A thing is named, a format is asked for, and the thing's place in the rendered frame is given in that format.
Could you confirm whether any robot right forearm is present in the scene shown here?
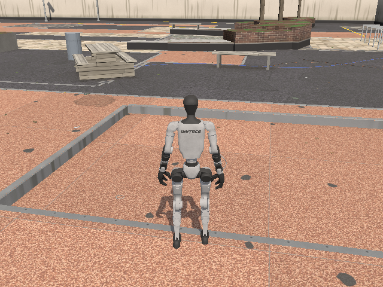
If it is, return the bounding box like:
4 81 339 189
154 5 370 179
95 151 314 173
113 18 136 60
212 145 223 175

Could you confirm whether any right robot upper arm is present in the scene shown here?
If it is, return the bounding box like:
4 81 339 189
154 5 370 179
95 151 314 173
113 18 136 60
203 121 218 154

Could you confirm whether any robot left foot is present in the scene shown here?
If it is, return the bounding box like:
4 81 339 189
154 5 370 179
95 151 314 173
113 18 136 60
173 233 181 249

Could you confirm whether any robot right foot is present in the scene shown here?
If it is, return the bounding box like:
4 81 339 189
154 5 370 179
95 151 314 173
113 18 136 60
200 230 209 245

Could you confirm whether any robot left hand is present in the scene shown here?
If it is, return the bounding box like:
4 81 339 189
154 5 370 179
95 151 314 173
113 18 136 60
157 171 171 186

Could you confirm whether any robot left forearm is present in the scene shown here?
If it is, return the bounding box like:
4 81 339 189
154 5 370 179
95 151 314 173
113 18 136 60
159 145 170 172

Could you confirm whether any robot foot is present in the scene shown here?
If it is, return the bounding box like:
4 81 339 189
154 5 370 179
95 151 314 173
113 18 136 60
173 233 181 249
200 230 209 245

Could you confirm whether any robot right hand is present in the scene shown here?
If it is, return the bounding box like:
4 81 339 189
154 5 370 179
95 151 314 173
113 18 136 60
211 173 224 189

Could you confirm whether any left robot upper arm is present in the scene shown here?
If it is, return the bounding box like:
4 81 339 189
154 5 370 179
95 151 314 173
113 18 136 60
164 121 178 154

